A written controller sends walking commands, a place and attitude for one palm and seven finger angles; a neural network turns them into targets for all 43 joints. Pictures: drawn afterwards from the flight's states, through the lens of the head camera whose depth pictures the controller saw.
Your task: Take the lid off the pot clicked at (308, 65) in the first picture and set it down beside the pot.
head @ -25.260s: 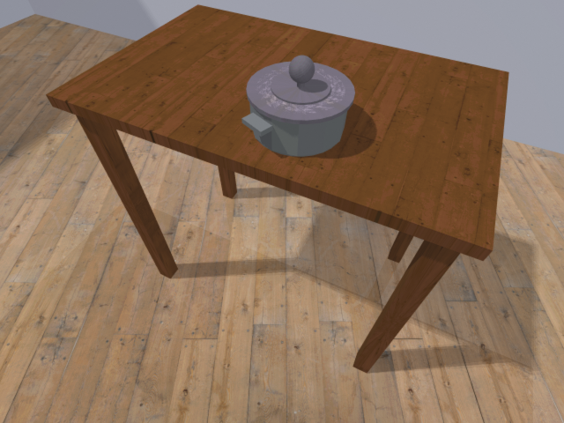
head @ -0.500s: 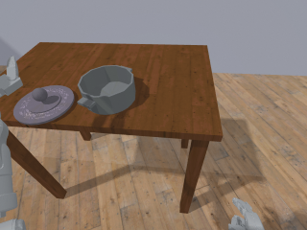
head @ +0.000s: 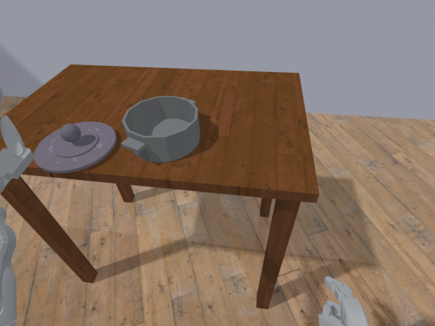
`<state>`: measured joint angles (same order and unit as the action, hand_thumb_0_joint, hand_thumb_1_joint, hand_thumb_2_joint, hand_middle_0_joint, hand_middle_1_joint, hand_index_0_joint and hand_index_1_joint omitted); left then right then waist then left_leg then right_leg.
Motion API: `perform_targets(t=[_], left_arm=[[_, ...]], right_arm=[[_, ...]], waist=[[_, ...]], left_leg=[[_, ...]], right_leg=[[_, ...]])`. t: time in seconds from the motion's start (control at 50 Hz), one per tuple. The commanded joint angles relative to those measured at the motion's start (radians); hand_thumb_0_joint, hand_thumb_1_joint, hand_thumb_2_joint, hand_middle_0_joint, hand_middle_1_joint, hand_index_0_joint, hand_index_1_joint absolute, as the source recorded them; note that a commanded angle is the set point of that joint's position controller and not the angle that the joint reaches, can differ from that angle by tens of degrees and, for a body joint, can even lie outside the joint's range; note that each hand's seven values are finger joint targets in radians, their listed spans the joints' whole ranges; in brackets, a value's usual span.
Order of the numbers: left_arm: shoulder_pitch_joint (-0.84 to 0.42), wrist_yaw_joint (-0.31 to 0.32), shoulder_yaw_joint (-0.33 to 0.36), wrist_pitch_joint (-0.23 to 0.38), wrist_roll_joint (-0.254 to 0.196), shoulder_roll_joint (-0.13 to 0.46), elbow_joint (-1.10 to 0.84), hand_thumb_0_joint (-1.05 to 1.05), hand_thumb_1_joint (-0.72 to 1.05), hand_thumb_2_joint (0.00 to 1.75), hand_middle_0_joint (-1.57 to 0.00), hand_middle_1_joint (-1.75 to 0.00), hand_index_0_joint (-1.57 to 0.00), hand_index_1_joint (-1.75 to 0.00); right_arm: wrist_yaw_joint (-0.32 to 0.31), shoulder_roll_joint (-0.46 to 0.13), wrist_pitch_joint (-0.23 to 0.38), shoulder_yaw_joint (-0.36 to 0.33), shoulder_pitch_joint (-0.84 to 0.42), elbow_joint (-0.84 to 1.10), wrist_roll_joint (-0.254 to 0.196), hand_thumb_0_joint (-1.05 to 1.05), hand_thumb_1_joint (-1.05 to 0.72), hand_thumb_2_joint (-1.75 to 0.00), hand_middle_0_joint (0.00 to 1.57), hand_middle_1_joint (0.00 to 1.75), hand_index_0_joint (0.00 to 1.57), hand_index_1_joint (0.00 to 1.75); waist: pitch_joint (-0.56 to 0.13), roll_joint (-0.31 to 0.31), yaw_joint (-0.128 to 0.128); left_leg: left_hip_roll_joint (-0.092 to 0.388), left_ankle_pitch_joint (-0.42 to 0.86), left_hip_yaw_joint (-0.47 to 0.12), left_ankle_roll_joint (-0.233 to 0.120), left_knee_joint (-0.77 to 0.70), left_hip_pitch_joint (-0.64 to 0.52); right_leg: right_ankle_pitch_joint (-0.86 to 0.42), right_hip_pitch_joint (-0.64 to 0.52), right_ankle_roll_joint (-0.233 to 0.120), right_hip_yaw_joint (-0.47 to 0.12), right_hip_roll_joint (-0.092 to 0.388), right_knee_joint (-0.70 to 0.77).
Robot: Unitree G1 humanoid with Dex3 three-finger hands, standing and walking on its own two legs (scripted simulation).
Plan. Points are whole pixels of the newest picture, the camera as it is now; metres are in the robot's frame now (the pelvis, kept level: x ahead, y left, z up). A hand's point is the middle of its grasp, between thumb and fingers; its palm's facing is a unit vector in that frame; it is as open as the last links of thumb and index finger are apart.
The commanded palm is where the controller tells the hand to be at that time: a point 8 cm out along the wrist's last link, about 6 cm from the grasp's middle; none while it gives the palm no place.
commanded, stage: draw the hand back to the body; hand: left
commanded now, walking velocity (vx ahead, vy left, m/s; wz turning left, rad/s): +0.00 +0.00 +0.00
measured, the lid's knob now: (70, 132) +0.49 +0.43 +0.09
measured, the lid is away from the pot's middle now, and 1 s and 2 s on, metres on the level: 0.23 0.23 0.23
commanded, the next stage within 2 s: step back with the hand held close in 0.44 s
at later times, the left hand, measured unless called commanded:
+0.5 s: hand (12, 198) +0.17 +0.25 +0.26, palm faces +0.51 -0.81 -0.30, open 7.4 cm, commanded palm +0.12 +0.29 +0.26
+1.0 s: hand out of the picture +0.14 +0.26 +0.24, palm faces +0.41 -0.76 -0.50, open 7.4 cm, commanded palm +0.08 +0.32 +0.26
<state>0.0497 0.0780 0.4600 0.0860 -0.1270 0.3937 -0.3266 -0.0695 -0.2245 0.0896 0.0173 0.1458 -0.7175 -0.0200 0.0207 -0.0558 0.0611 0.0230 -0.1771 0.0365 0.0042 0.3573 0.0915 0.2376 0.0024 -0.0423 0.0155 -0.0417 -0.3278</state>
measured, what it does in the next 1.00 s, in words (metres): shifts its weight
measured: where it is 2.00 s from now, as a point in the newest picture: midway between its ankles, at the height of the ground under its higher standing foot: outside the picture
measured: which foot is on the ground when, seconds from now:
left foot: down 0.00-1.00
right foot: down 0.00-1.00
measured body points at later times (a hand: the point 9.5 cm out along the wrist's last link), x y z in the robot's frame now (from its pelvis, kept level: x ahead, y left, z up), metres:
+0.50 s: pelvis -0.01 +0.01 +0.00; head -0.04 -0.01 +0.45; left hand +0.14 +0.29 +0.27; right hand +0.20 -0.19 -0.08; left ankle +0.02 +0.12 -0.75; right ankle -0.03 -0.09 -0.75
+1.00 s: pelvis -0.05 +0.04 -0.01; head -0.04 +0.05 +0.44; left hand +0.12 +0.30 +0.27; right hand +0.12 -0.20 -0.08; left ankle +0.02 +0.12 -0.75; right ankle -0.03 -0.09 -0.75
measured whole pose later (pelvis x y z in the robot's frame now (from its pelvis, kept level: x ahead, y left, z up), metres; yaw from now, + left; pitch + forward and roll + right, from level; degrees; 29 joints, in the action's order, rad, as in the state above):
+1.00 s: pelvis -0.05 +0.04 -0.01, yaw +0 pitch +0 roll -1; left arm 0.49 0.10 0.53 0.18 -0.09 0.51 -0.77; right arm -0.05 -0.22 0.04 -0.01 0.20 -0.57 -0.03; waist 0.01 0.00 -0.01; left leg -0.01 -0.16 0.05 -0.05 0.49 0.33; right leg 0.23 0.24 0.01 0.01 0.00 -0.48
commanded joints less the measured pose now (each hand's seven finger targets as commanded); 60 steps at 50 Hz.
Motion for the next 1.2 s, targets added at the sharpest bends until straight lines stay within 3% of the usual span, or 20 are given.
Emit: perform_targets(t=[0.0, 0.08, 0.16, 0.26, 0.28, 0.36, 0.42, 0.52, 0.54, 0.56, 0.58, 0.64, 0.7, 0.76, 0.82, 0.94, 1.04, 1.08, 1.12, 1.18], left_arm=[[-0.138, 0.016, 0.081, 0.068, 0.002, 0.228, -0.282, 0.0, 0.9, 0.9, -0.2, -0.3, -0.2, -0.3], [-0.019, 0.014, 0.102, 0.07, -0.005, 0.218, -0.311, 0.0, 0.9, 0.9, -0.2, -0.3, -0.2, -0.3], [0.049, 0.007, 0.048, 0.077, 0.002, 0.167, -0.418, 0.0, 0.9, 0.9, -0.2, -0.3, -0.2, -0.3], [0.179, 0.014, 0.07, 0.079, 0.006, 0.173, -0.485, 0.0, 0.9, 0.9, -0.2, -0.3, -0.2, -0.3], [0.163, 0.016, 0.076, 0.076, 0.004, 0.178, -0.477, 0.0, 0.9, 0.9, -0.2, -0.3, -0.2, -0.3], [0.107, 0.025, 0.049, 0.077, 0.012, 0.152, -0.46, 0.0, 0.9, 0.9, -0.2, -0.3, -0.2, -0.3], [0.147, 0.02, 0.025, 0.072, 0.014, 0.125, -0.447, 0.0, 0.9, 0.9, -0.2, -0.3, -0.2, -0.3], [0.173, 0.022, 0.065, 0.076, 0.016, 0.164, -0.477, 0.0, 0.9, 0.9, -0.2, -0.3, -0.2, -0.3], [0.038, 0.037, 0.189, 0.117, 0.034, 0.321, -0.572, 0.0, 0.9, 0.9, -0.2, -0.3, -0.2, -0.3], [0.142, 0.034, 0.126, 0.119, 0.032, 0.226, -0.478, 0.0, 0.9, 0.9, -0.2, -0.3, -0.2, -0.3], [0.198, 0.03, 0.091, 0.106, 0.037, 0.197, -0.463, 0.0, 0.9, 0.9, -0.2, -0.3, -0.2, -0.3], [0.248, 0.03, 0.09, 0.114, 0.042, 0.199, -0.483, 0.0, 0.9, 0.9, -0.2, -0.3, -0.2, -0.3], [0.302, 0.031, 0.121, 0.117, 0.041, 0.222, -0.525, 0.0, 0.9, 0.9, -0.2, -0.3, -0.2, -0.3], [0.355, 0.033, 0.153, 0.126, 0.036, 0.247, -0.582, 0.0, 0.9, 0.9, -0.2, -0.3, -0.2, -0.3], [0.395, 0.037, 0.183, 0.135, 0.031, 0.27, -0.62, 0.0, 0.9, 0.9, -0.2, -0.3, -0.2, -0.3], [0.406, 0.054, 0.208, 0.161, 0.035, 0.273, -0.638, 0.0, 0.9, 0.9, -0.2, -0.3, -0.2, -0.3], [0.357, 0.071, 0.212, 0.173, 0.04, 0.257, -0.586, 0.0, 0.9, 0.9, -0.2, -0.3, -0.2, -0.3], [0.326, 0.074, 0.202, 0.169, 0.043, 0.246, -0.544, 0.0, 0.9, 0.9, -0.2, -0.3, -0.2, -0.3], [0.299, 0.081, 0.194, 0.167, 0.049, 0.252, -0.535, 0.0, 0.9, 0.9, -0.2, -0.3, -0.2, -0.3], [0.248, 0.093, 0.147, 0.162, 0.058, 0.237, -0.516, 0.0, 0.9, 0.9, -0.2, -0.3, -0.2, -0.3]], right_arm=[[-0.009, -0.1, 0.077, -0.03, -0.166, 0.169, 0.011, 0.0, -0.9, -0.9, 0.2, 0.3, 0.2, 0.3], [-0.009, -0.093, 0.078, -0.032, -0.163, 0.166, 0.016, 0.0, -0.9, -0.9, 0.2, 0.3, 0.2, 0.3], [-0.003, -0.085, 0.088, -0.029, -0.168, 0.175, 0.019, 0.0, -0.9, -0.9, 0.2, 0.3, 0.2, 0.3], [-0.006, -0.079, 0.098, -0.03, -0.162, 0.179, 0.025, 0.0, -0.9, -0.9, 0.2, 0.3, 0.2, 0.3], [-0.009, -0.079, 0.095, -0.029, -0.158, 0.175, 0.025, 0.0, -0.9, -0.9, 0.2, 0.3, 0.2, 0.3], [-0.016, -0.076, 0.101, -0.026, -0.158, 0.163, 0.024, 0.0, -0.9, -0.9, 0.2, 0.3, 0.2, 0.3], [-0.013, -0.074, 0.101, -0.024, -0.157, 0.168, 0.024, 0.0, -0.9, -0.9, 0.2, 0.3, 0.2, 0.3], [-0.011, -0.073, 0.103, -0.025, -0.159, 0.173, 0.029, 0.0, -0.9, -0.9, 0.2, 0.3, 0.2, 0.3], [0.0, -0.118, 0.079, -0.032, -0.148, 0.224, 0.008, 0.0, -0.9, -0.9, 0.2, 0.3, 0.2, 0.3], [0.0, -0.098, 0.062, -0.032, -0.126, 0.205, 0.015, 0.0, -0.9, -0.9, 0.2, 0.3, 0.2, 0.3], [0.004, -0.095, 0.05, -0.033, -0.121, 0.216, 0.011, 0.0, -0.9, -0.9, 0.2, 0.3, 0.2, 0.3], [0.01, -0.104, 0.031, -0.039, -0.093, 0.231, 0.004, 0.0, -0.9, -0.9, 0.2, 0.3, 0.2, 0.3], [0.008, -0.116, 0.01, -0.052, -0.075, 0.261, -0.005, 0.0, -0.9, -0.9, 0.2, 0.3, 0.2, 0.3], [0.006, -0.118, -0.005, -0.057, -0.068, 0.289, -0.01, 0.0, -0.9, -0.9, 0.2, 0.3, 0.2, 0.3], [0.006, -0.12, -0.012, -0.06, -0.062, 0.303, -0.011, 0.0, -0.9, -0.9, 0.2, 0.3, 0.2, 0.3], [0.007, -0.123, 0.007, -0.066, -0.043, 0.308, -0.006, 0.0, -0.9, -0.9, 0.2, 0.3, 0.2, 0.3], [0.002, -0.124, 0.028, -0.066, -0.022, 0.294, -0.005, 0.0, -0.9, -0.9, 0.2, 0.3, 0.2, 0.3], [0.003, -0.123, 0.031, -0.069, -0.017, 0.29, -0.007, 0.0, -0.9, -0.9, 0.2, 0.3, 0.2, 0.3], [0.001, -0.123, 0.031, -0.074, -0.011, 0.279, -0.005, 0.0, -0.9, -0.9, 0.2, 0.3, 0.2, 0.3], [0.001, -0.112, 0.029, -0.074, 0.004, 0.246, -0.007, 0.0, -0.9, -0.9, 0.2, 0.3, 0.2, 0.3]], waist=[[-0.126, -0.025, 0.006], [-0.101, 0.025, 0.01], [-0.093, -0.04, 0.005], [-0.085, -0.006, 0.013], [-0.072, 0.016, 0.01], [-0.034, -0.03, -0.004], [-0.022, -0.031, -0.001], [-0.06, 0.009, 0.015], [-0.02, 0.005, -0.027], [-0.03, 0.07, -0.041], [-0.023, 0.095, -0.044], [-0.092, 0.046, -0.054], [-0.167, 0.007, -0.053], [-0.217, 0.002, -0.048], [-0.236, -0.026, -0.044], [-0.185, -0.123, -0.049], [-0.122, -0.091, -0.067], [-0.079, -0.037, -0.073], [-0.06, 0.015, -0.079], [-0.048, 0.147, -0.089]], left_leg=[[-0.003, 0.15, -0.003, -0.041, -0.015, -0.122], [0.001, 0.133, -0.008, -0.042, -0.013, -0.101], [0.002, 0.128, -0.007, -0.038, -0.01, -0.111], [0.007, 0.107, -0.016, -0.035, -0.007, -0.1], [0.008, 0.106, -0.016, -0.035, -0.008, -0.095], [0.01, 0.071, -0.022, -0.033, -0.01, -0.099], [0.012, 0.058, -0.028, -0.032, -0.022, -0.101], [0.011, 0.088, -0.03, -0.034, -0.017, -0.097], [0.025, 0.023, -0.061, -0.051, 0.049, -0.008], [0.019, 0.017, -0.077, -0.05, 0.092, 0.015], [0.017, 0.024, -0.077, -0.049, 0.12, 0.017], [0.039, 0.111, -0.077, -0.042, 0.134, 0.023], [0.078, 0.301, -0.089, -0.042, 0.12, 0.019], [0.104, 0.421, -0.112, -0.044, 0.099, 0.022], [0.115, 0.436, -0.126, -0.042, 0.083, 0.04], [0.15, 0.126, -0.164, -0.046, -0.011, 0.192], [0.151, -0.251, -0.181, -0.051, -0.07, 0.344], [0.131, -0.358, -0.172, -0.043, -0.048, 0.372], [0.091, -0.357, -0.139, -0.029, 0.043, 0.304], [0.02, -0.241, -0.088, -0.007, 0.364, 0.136]], right_leg=[[-0.219, 0.1, 0.028, -0.005, 0.033, 0.066], [-0.201, 0.101, 0.029, -0.008, 0.037, 0.072], [-0.19, 0.117, 0.028, -0.006, 0.04, 0.073], [-0.158, 0.121, 0.025, -0.006, 0.039, 0.074], [-0.158, 0.126, 0.026, -0.008, 0.037, 0.077], [-0.106, 0.158, 0.022, -0.007, 0.038, 0.09], [-0.084, 0.158, 0.021, -0.002, 0.037, 0.092], [-0.125, 0.123, 0.02, -0.005, 0.037, 0.076], [-0.167, 0.236, 0.022, -0.126, 0.1, 0.108], [-0.17, 0.24, 0.016, -0.12, 0.134, 0.107], [-0.179, 0.262, 0.014, -0.134, 0.155, 0.112], [-0.265, 0.243, 0.011, -0.102, 0.178, 0.051], [-0.345, 0.199, 0.031, -0.061, 0.149, -0.03], [-0.347, 0.173, 0.045, -0.034, 0.114, -0.089], [-0.31, 0.168, 0.046, -0.026, 0.099, -0.116], [-0.073, 0.173, 0.039, -0.012, 0.072, -0.163], [0.056, 0.169, 0.029, -0.027, 0.073, -0.167], [0.163, 0.225, 0.014, -0.048, 0.089, -0.117], [0.286, 0.344, -0.01, -0.109, 0.131, 0.001], [0.325, 0.574, -0.066, -0.226, 0.284, 0.13]])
